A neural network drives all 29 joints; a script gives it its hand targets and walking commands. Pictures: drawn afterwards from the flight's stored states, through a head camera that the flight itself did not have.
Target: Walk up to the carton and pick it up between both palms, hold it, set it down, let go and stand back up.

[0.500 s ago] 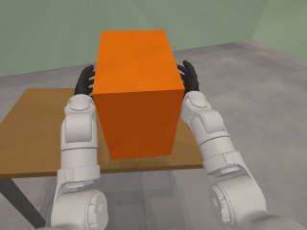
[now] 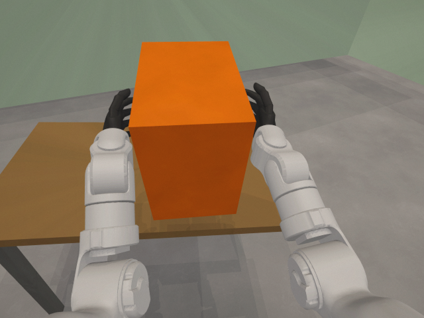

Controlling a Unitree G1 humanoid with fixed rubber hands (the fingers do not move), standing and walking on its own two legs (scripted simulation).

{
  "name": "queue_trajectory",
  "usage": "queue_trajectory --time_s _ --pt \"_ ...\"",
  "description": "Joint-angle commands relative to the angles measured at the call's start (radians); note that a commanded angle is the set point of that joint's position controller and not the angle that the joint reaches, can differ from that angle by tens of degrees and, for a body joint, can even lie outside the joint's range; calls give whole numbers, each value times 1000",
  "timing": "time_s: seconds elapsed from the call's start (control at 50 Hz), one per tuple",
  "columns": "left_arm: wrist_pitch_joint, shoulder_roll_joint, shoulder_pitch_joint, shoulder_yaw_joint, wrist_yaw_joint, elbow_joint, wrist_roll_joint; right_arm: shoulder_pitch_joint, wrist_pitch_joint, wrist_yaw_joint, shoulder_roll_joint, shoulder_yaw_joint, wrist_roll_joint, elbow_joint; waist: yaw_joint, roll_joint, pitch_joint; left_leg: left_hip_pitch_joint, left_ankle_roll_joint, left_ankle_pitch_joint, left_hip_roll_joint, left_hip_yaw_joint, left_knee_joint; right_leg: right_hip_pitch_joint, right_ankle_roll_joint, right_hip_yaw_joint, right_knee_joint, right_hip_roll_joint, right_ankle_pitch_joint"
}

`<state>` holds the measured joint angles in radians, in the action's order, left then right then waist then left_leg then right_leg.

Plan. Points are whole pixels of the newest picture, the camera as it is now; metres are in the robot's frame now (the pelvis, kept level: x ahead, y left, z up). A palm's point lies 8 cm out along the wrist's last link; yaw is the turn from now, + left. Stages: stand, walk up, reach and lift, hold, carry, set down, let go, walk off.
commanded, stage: hold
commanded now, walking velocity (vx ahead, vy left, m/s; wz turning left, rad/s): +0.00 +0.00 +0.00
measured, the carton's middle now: (190, 131) +0.41 +0.01 +0.19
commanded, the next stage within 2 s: none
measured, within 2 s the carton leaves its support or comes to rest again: neither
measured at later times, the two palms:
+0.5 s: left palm (115, 135) +0.36 +0.14 +0.21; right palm (260, 127) +0.37 -0.11 +0.22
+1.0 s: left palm (115, 134) +0.36 +0.14 +0.21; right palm (261, 126) +0.37 -0.11 +0.23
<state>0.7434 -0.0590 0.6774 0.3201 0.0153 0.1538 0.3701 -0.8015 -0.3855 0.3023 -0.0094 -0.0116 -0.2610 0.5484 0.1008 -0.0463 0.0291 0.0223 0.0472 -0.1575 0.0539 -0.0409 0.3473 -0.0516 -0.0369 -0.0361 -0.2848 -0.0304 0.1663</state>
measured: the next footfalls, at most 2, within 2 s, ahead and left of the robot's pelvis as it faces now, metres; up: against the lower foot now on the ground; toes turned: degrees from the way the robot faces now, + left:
none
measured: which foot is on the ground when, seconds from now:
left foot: down 0.00-1.00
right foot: down 0.00-1.00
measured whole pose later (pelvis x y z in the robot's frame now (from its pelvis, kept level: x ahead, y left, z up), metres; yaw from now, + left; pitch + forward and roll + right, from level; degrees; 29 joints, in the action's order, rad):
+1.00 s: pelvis +0.00 +0.00 +0.00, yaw +0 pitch -10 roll -1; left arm 0.74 -0.06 0.65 0.31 0.01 0.12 0.36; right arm -0.79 -0.38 0.30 -0.01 -0.02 -0.27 0.53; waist 0.10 -0.05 0.03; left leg 0.02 0.05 -0.16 0.05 -0.04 0.35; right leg -0.06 -0.04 -0.04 -0.28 -0.03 0.17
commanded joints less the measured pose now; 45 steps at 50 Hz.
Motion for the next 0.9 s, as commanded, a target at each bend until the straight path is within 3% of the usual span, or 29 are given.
queue_trajectory --time_s 0.0,0.02,0.08,0.22,0.24,0.32,0.34,0.36,0.42,0.44,0.46,0.48,0.52,0.58,0.64,0.72,0.74,0.76,0.84,0.86,0.88 --pt "-85 -602 730 -520 135 -138 -192 -719 67 -111 -615 -363 -85 -298 7 78 -455 -160 6 258 -110 67 -3 -38 -30 -47 25 111 -183" --pt "-92 -599 752 -530 130 -173 -204 -732 70 -111 -613 -381 -93 -319 3 81 -494 -161 7 273 -110 64 5 -35 -25 -50 19 114 -181" --pt "-81 -586 718 -481 140 -75 -163 -708 55 -111 -595 -334 -59 -238 7 47 -364 -132 -9 183 -106 62 -27 -3 -31 -47 46 107 -88" --pt "-98 -603 750 -521 132 -146 -198 -726 70 -110 -619 -360 -84 -307 13 92 -461 -166 6 269 -112 66 6 -16 -30 -47 28 113 -175" --pt "-91 -585 717 -507 132 -118 -180 -687 61 -107 -604 -352 -79 -259 12 85 -425 -162 6 261 -114 66 0 -20 -32 -47 36 110 -165" --pt "-84 -597 738 -516 138 -108 -178 -713 63 -108 -601 -329 -71 -263 20 86 -387 -130 4 181 -105 66 -23 -8 -31 -52 40 104 -89" --pt "-90 -591 750 -514 136 -129 -180 -715 65 -111 -609 -338 -71 -276 11 87 -415 -132 0 188 -111 68 -20 -16 -31 -45 34 105 -102" --pt "-89 -614 739 -531 136 -128 -193 -704 68 -110 -603 -334 -73 -277 26 103 -427 -139 5 219 -110 61 -10 -13 -26 -47 33 105 -128" --pt "-92 -597 734 -529 134 -148 -196 -704 64 -103 -612 -359 -88 -312 20 74 -440 -161 7 267 -110 60 6 -31 -36 -49 25 108 -185" --pt "-91 -591 737 -524 134 -140 -195 -715 64 -102 -609 -360 -84 -304 10 76 -432 -153 3 252 -112 62 0 -28 -32 -50 27 107 -160" --pt "-98 -595 760 -541 134 -162 -206 -702 65 -99 -621 -359 -83 -305 30 71 -439 -149 2 255 -114 62 -2 -24 -37 -47 29 101 -178" --pt "-94 -599 717 -544 130 -173 -206 -692 68 -103 -613 -380 -85 -334 13 84 -473 -169 5 287 -112 60 6 -33 -34 -48 22 106 -206" --pt "-84 -585 686 -542 134 -167 -193 -682 65 -96 -604 -380 -94 -340 17 84 -450 -162 8 298 -116 60 15 -53 -33 -44 22 110 -233" --pt "-79 -591 700 -532 139 -148 -189 -697 57 -101 -600 -364 -95 -324 0 76 -422 -141 -1 243 -111 63 -5 -29 -36 -45 28 104 -165" --pt "-79 -590 750 -523 138 -164 -184 -688 54 -107 -611 -361 -76 -281 10 86 -412 -142 3 217 -109 65 -13 -14 -27 -47 30 106 -121" --pt "-84 -606 712 -548 130 -161 -195 -710 67 -106 -615 -375 -92 -341 11 86 -455 -163 7 268 -106 57 4 -22 -30 -54 22 109 -177" --pt "-87 -596 720 -550 130 -167 -201 -691 63 -103 -606 -369 -86 -323 25 77 -441 -175 5 285 -113 60 7 -18 -31 -48 28 105 -189" --pt "-83 -602 706 -549 129 -167 -190 -705 64 -102 -613 -371 -86 -338 11 83 -446 -164 8 285 -111 59 7 -29 -31 -47 22 108 -192" --pt "-80 -588 724 -527 139 -146 -190 -687 50 -100 -609 -362 -78 -309 19 59 -411 -143 -6 211 -118 64 -11 -24 -38 -43 32 99 -144" --pt "-78 -577 697 -501 139 -117 -176 -695 53 -103 -607 -356 -76 -298 0 56 -387 -131 -11 199 -110 59 -21 -22 -35 -44 35 100 -140" --pt "-80 -593 718 -529 137 -146 -192 -696 61 -101 -616 -361 -80 -329 12 70 -428 -142 -4 219 -117 70 -8 -26 -38 -42 29 102 -166"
